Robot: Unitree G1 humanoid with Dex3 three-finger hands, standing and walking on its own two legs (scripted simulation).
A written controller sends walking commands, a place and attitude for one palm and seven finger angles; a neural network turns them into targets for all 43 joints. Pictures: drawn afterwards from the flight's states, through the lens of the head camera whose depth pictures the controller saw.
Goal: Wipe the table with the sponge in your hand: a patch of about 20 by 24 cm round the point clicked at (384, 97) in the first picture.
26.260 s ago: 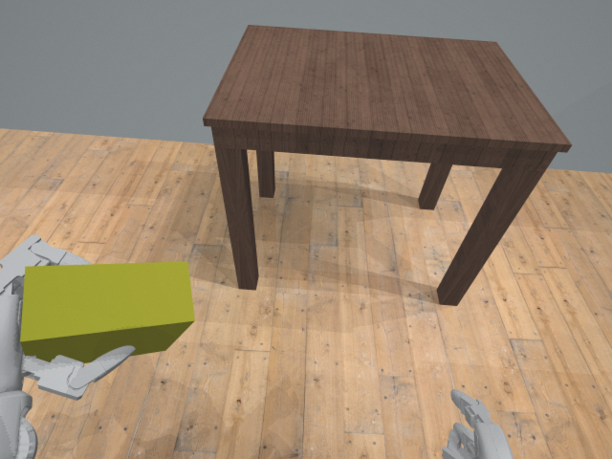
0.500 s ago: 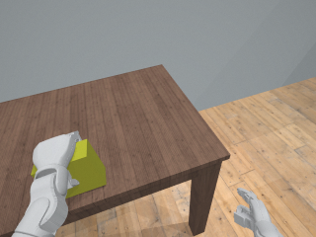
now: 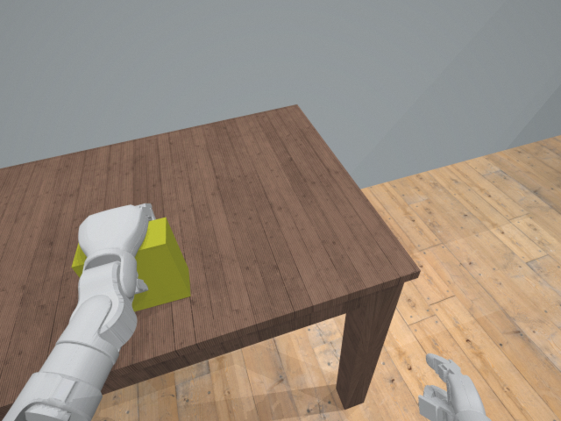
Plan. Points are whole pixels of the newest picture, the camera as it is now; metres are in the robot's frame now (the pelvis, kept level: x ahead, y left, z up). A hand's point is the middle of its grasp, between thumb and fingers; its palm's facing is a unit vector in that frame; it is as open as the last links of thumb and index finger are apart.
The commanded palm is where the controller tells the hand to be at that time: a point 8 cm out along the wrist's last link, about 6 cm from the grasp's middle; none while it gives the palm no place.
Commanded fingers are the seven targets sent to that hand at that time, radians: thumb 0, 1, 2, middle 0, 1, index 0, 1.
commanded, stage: wipe forward along the middle lane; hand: left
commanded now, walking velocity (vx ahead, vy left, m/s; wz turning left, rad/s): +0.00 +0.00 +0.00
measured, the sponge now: (143, 277) +0.31 +0.28 +0.03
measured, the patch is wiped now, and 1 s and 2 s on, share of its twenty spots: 1.00 1.00 1.00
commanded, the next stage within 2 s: slide back across to the first lane in 1.08 s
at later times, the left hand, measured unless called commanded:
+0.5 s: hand (134, 228) +0.37 +0.30 +0.08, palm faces -0.06 -0.03 -1.00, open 10.3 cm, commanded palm +0.35 +0.29 +0.11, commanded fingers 0.00 0.10 1.30 -1.20 -1.60 -1.20 -1.60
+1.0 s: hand (133, 211) +0.40 +0.32 +0.08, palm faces -0.08 -0.01 -1.00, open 10.3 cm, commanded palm +0.39 +0.31 +0.11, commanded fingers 0.00 0.10 1.30 -1.20 -1.60 -1.20 -1.60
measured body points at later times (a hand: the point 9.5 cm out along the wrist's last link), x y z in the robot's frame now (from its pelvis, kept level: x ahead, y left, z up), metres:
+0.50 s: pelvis +0.01 +0.00 +0.00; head +0.02 -0.03 +0.45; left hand +0.37 +0.30 +0.13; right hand +0.17 -0.26 -0.12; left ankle +0.00 +0.12 -0.74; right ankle +0.00 -0.10 -0.74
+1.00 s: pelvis +0.01 +0.01 +0.00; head +0.04 -0.01 +0.45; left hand +0.40 +0.31 +0.14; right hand +0.15 -0.25 -0.13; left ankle +0.00 +0.12 -0.74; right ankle +0.00 -0.10 -0.74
